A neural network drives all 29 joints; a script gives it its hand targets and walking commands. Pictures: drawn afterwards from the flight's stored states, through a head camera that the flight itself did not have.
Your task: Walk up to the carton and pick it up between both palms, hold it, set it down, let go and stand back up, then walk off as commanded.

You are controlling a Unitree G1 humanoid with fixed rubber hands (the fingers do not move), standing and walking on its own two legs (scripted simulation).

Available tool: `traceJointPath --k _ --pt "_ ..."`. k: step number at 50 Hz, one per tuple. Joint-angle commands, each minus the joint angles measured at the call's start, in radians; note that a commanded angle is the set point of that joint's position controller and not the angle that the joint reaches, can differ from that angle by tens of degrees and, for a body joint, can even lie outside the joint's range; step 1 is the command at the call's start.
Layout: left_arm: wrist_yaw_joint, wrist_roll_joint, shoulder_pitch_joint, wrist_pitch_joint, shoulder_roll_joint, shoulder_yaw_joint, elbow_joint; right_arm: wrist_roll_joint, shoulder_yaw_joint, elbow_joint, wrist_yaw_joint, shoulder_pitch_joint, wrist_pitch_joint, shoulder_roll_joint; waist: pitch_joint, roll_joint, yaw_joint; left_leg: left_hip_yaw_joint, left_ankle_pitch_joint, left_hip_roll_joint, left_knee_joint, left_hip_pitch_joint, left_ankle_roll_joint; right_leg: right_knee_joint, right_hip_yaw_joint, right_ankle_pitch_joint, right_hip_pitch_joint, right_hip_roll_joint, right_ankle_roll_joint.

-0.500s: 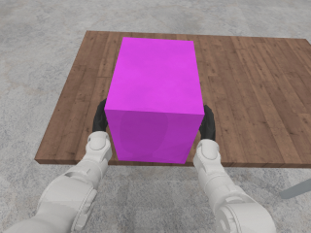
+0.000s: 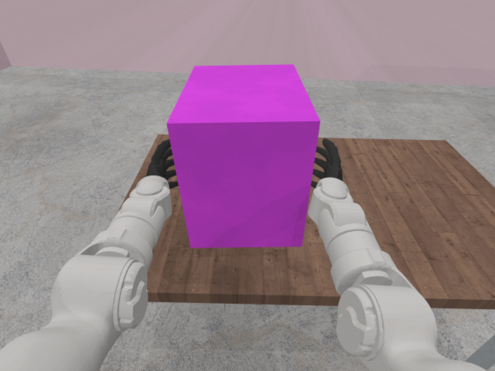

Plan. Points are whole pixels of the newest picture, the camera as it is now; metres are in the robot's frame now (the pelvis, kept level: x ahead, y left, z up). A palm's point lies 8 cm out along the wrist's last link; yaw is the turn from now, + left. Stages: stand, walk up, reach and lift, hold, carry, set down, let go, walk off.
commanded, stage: reach and lift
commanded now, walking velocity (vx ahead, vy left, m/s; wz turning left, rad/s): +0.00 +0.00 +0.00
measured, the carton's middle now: (245, 150) +0.51 -0.02 +0.17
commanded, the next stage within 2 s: hold in 1.66 s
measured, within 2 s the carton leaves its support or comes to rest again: neither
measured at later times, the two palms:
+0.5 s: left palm (153, 220) +0.38 +0.15 +0.11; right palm (319, 200) +0.38 -0.14 +0.15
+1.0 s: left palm (152, 197) +0.38 +0.14 +0.16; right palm (328, 186) +0.38 -0.15 +0.18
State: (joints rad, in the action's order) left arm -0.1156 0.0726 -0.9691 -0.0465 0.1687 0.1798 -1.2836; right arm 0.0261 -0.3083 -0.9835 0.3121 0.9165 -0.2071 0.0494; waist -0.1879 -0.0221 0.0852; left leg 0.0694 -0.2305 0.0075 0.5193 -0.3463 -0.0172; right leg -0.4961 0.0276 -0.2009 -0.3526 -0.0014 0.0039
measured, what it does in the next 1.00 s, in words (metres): stands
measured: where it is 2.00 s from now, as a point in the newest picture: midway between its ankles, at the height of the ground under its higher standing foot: outside the picture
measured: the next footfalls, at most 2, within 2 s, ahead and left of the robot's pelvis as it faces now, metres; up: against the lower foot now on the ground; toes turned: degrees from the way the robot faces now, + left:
none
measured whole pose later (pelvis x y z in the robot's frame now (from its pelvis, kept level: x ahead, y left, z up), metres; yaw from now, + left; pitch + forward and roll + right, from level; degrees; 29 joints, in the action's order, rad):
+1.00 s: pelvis +0.01 +0.00 +0.01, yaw -1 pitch -7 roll -1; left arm -0.12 -0.25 -0.59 -0.52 -0.05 0.29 -0.42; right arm -0.11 -0.09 -0.69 0.24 0.70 -0.23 0.00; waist 0.01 0.01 0.08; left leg 0.05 -0.20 -0.01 0.37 -0.04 -0.01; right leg -0.29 0.01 -0.14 -0.02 0.01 0.00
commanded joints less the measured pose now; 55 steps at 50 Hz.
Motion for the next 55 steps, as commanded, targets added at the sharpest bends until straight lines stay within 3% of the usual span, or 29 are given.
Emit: traceJointPath --k 1,2,6,10,15,16,19,23,28,30,37,45,53,55 --pt "0.27 -0.101 -0.876 0.035 -0.656 -0.033 0.273 -0.012 0.211 0.049 -0.244 0.797 0.039 0.641 -0.372 0.026 -0.018 -0.042 0.077 0.026 -0.195 0.046 0.027 0.127 -0.054 0.193 0.42 0.013 -0.014" --pt "0.267 -0.123 -0.863 0.023 -0.664 -0.015 0.274 -0.015 0.201 0.033 -0.254 0.792 0.05 0.633 -0.35 0.017 -0.028 -0.051 0.087 0.022 -0.201 0.08 0.024 0.142 -0.048 0.175 0.405 0.018 -0.008" --pt "0.27 -0.18 -0.831 -0.018 -0.699 0.028 0.289 0.012 0.146 0.045 -0.276 0.798 0.089 0.611 -0.296 0.027 -0.02 -0.068 0.079 0.013 -0.222 0.167 0.021 0.194 -0.023 0.102 0.375 0.029 -0.005" --pt "0.252 -0.203 -0.781 -0.058 -0.758 -0.012 0.346 0.049 0.138 0.088 -0.306 0.791 0.133 0.589 -0.301 -0.001 -0.023 -0.087 0.073 -0.001 -0.24 0.222 0.002 0.213 -0.004 0.078 0.387 0.028 0.001" --pt "0.21 -0.153 -0.825 -0.069 -0.849 -0.166 0.529 0.022 0.228 0.237 -0.323 0.87 0.178 0.609 -0.482 -0.075 -0.041 -0.088 0.164 0.007 -0.207 0.27 -0.028 0.202 0.007 0.155 0.408 0.03 0.0" --pt "0.199 -0.146 -0.811 -0.07 -0.864 -0.189 0.559 0.006 0.266 0.279 -0.325 0.906 0.183 0.617 -0.544 -0.075 -0.061 -0.088 0.2 0.011 -0.191 0.285 -0.028 0.198 0.007 0.179 0.414 0.033 -0.004" --pt "0.174 -0.121 -0.846 -0.067 -0.891 -0.255 0.694 -0.02 0.325 0.316 -0.325 0.876 0.177 0.634 -0.633 -0.104 -0.067 -0.077 0.257 0.016 -0.165 0.304 -0.041 0.179 0.006 0.225 0.418 0.037 -0.009" --pt "0.147 -0.09 -0.9 -0.07 -0.905 -0.331 0.865 -0.041 0.377 0.346 -0.322 0.801 0.158 0.65 -0.71 -0.139 -0.049 -0.065 0.311 0.025 -0.141 0.316 -0.06 0.161 0.001 0.28 0.409 0.041 -0.013" --pt "0.15 -0.12 -0.851 -0.123 -0.868 -0.3 0.898 -0.046 0.391 0.327 -0.311 0.726 0.117 0.634 -0.609 -0.095 -0.053 -0.066 0.297 0.025 -0.155 0.303 -0.048 0.169 -0.008 0.278 0.435 0.038 -0.02" --pt "0.155 -0.125 -0.817 -0.147 -0.866 -0.303 0.912 -0.059 0.399 0.329 -0.306 0.697 0.104 0.616 -0.589 -0.094 -0.038 -0.067 0.317 0.026 -0.161 0.314 -0.053 0.17 -0.006 0.311 0.459 0.041 -0.022" --pt "0.195 -0.152 -0.67 -0.246 -0.826 -0.272 0.957 -0.111 0.446 0.383 -0.289 0.626 0.062 0.563 -0.43 -0.011 -0.013 -0.069 0.371 0.025 -0.187 0.368 -0.045 0.191 0.005 0.374 0.514 0.049 -0.039" --pt "0.225 -0.173 -0.556 -0.328 -0.809 -0.318 1.075 -0.178 0.528 0.508 -0.274 0.572 0.043 0.527 -0.35 -0.002 0.007 -0.063 0.421 0.028 -0.189 0.424 -0.044 0.199 0.024 0.408 0.504 0.062 -0.05" --pt "0.212 -0.147 -0.558 -0.371 -0.819 -0.432 1.258 -0.239 0.654 0.734 -0.262 0.608 0.031 0.55 -0.452 -0.037 -0.014 -0.052 0.499 0.03 -0.149 0.492 -0.046 0.183 0.021 0.451 0.487 0.073 -0.056" --pt "0.209 -0.149 -0.545 -0.382 -0.806 -0.432 1.261 -0.241 0.656 0.742 -0.259 0.596 0.018 0.54 -0.423 -0.035 -0.011 -0.049 0.486 0.029 -0.149 0.486 -0.044 0.188 0.017 0.438 0.471 0.075 -0.056"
